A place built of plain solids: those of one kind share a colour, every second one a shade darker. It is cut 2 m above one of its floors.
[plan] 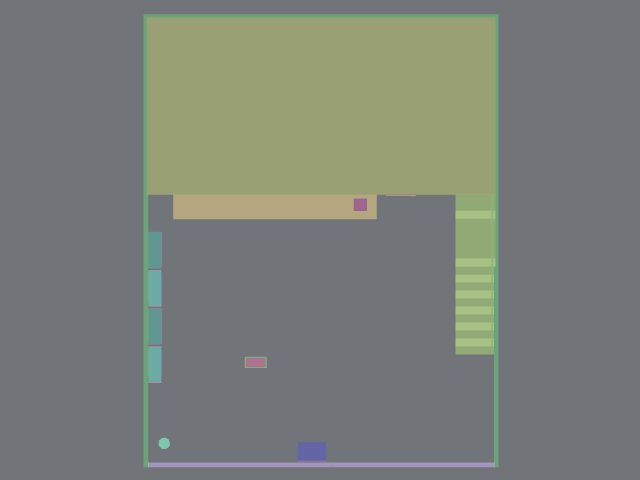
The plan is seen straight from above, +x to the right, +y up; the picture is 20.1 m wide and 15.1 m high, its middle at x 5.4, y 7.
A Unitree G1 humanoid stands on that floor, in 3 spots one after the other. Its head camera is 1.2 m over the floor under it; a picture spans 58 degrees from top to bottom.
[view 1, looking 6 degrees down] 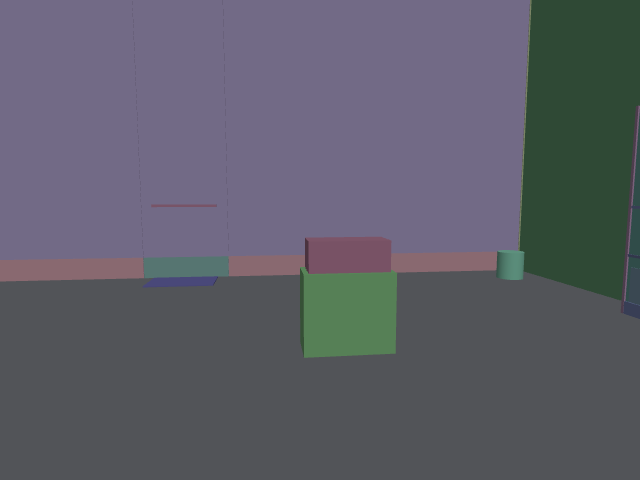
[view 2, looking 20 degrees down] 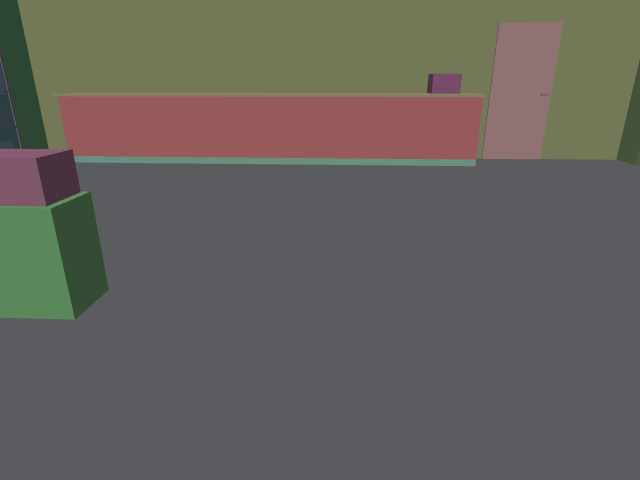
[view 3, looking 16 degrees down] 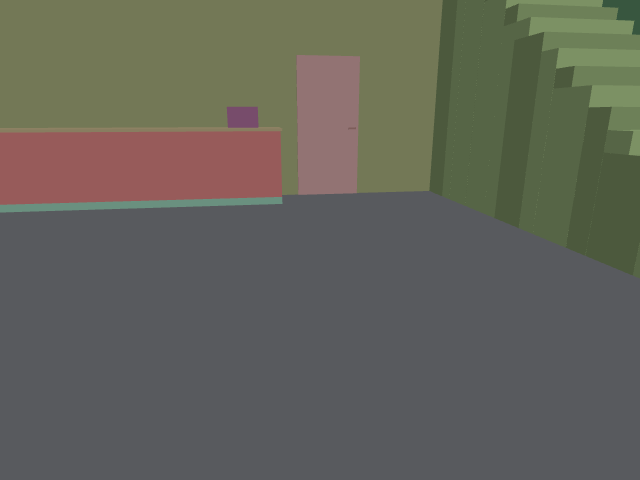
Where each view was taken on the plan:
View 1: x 3.98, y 6.41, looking -97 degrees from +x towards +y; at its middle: head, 3.26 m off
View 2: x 5.15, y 1.00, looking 93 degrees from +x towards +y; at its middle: ground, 3.51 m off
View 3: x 6.75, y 1.65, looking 81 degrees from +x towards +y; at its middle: ground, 4.35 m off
